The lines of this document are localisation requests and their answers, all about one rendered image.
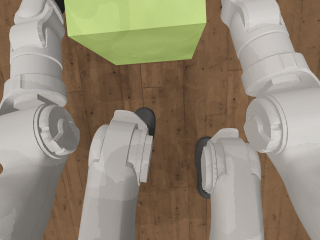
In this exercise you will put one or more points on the robot left hand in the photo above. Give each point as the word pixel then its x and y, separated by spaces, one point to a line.
pixel 61 5

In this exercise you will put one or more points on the right robot forearm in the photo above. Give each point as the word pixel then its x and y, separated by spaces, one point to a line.
pixel 264 49

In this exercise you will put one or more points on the carton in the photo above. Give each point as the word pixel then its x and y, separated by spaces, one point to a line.
pixel 137 31

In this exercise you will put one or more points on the robot left foot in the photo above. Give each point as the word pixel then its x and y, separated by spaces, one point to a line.
pixel 148 116

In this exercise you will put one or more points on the robot left upper arm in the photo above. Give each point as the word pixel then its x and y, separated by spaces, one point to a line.
pixel 35 144

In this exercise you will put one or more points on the left robot forearm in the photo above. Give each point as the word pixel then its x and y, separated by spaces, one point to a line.
pixel 35 58

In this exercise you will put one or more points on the robot right upper arm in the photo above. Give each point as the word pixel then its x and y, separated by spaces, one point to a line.
pixel 286 126

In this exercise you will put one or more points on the left robot shin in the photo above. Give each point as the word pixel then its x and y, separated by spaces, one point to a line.
pixel 99 136

